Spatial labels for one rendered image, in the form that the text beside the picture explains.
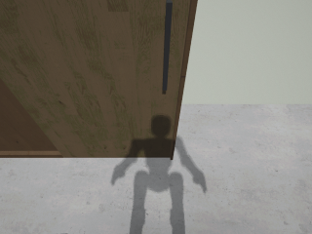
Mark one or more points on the handle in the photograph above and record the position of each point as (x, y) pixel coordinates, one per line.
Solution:
(168, 26)

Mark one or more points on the wardrobe door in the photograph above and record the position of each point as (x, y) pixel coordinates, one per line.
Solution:
(90, 72)
(18, 131)

